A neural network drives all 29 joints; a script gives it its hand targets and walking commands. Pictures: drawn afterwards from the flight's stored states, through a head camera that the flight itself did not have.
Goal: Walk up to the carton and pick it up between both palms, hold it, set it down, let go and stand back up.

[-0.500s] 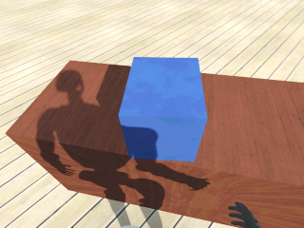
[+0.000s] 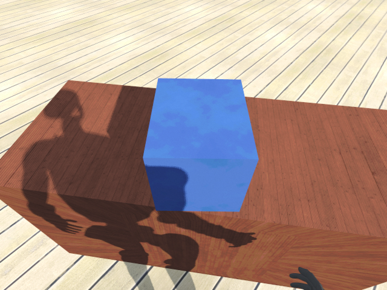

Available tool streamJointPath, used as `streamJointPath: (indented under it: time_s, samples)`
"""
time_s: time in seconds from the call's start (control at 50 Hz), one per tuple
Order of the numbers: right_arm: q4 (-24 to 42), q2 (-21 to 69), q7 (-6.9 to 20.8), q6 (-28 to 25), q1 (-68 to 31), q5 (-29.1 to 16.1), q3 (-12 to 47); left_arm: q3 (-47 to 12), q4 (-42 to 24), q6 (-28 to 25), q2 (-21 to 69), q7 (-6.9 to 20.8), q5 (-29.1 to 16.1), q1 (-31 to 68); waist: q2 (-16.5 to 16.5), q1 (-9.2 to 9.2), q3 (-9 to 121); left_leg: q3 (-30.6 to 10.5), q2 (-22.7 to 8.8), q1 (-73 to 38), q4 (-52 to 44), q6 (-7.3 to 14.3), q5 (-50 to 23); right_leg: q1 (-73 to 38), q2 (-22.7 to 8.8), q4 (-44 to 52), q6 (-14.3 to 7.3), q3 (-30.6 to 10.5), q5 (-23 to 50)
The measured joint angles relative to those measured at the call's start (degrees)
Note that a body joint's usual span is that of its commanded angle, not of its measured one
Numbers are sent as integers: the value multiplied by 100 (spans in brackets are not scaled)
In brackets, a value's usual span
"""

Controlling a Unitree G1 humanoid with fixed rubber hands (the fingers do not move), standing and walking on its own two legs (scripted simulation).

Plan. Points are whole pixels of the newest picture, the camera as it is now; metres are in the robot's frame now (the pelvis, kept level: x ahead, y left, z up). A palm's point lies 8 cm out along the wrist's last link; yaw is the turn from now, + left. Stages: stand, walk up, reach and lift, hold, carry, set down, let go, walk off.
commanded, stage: walk up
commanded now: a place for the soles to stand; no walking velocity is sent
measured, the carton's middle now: (198, 144) +0.46 +0.00 +0.01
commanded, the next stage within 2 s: reach and lift in 1.36 s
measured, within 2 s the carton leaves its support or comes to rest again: neither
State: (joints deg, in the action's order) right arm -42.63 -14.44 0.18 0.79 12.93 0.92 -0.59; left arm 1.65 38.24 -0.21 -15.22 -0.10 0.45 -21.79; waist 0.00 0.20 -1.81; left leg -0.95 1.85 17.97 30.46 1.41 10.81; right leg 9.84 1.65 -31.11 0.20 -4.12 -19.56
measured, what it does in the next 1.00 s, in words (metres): stands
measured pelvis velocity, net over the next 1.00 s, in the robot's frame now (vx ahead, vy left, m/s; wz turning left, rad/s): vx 0.01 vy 0.00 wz -0.13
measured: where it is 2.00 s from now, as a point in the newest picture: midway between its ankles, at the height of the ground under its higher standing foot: outside the picture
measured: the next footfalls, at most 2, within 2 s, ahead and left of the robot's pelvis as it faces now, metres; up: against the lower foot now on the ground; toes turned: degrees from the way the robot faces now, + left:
none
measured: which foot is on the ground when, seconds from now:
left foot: down 0.00-1.00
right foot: down 0.00-1.00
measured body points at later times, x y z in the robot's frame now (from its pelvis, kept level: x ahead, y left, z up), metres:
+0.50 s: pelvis +0.02 -0.01 +0.00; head +0.02 -0.02 +0.45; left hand +0.13 +0.24 -0.11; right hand +0.14 -0.28 -0.11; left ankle +0.06 +0.10 -0.73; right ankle -0.03 -0.13 -0.73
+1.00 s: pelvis +0.01 +0.00 +0.00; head +0.01 +0.00 +0.45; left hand +0.12 +0.25 -0.12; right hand +0.08 -0.28 -0.11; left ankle +0.06 +0.10 -0.73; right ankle -0.03 -0.13 -0.73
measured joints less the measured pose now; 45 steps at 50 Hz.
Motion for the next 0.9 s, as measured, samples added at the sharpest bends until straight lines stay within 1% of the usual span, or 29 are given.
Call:
streamJointPath:
  time_s: [0.2,0.44,0.72,0.9]
  samples:
    - [64,-12,-36,-52,53,17,-21,30,194,-14,56,10,2,-154,-44,11,122,98,-97,-80,60,-73,203,-55,84,-8,-79,-127,-115]
    - [125,-75,-80,-31,-126,10,11,-39,83,15,66,-32,-10,221,-26,-4,-11,235,-196,-190,86,-129,294,-82,161,-96,-134,-267,-171]
    - [41,-92,-64,-29,-37,1,8,-51,115,36,57,-13,-25,312,-56,-27,43,411,-290,-292,48,-122,294,-119,219,-48,-111,-441,-89]
    - [-29,-109,-69,-25,99,4,-6,-24,188,74,58,-9,-14,236,-2,-39,1,546,-324,-313,27,-86,268,-79,234,-58,-62,-574,-30]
